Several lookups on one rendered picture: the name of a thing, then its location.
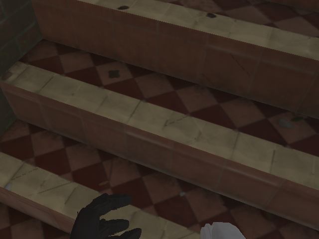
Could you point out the left robot hand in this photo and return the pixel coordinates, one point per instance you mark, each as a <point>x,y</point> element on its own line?
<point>89,226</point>

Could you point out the right robot thigh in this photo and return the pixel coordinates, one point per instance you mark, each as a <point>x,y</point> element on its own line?
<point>220,230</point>

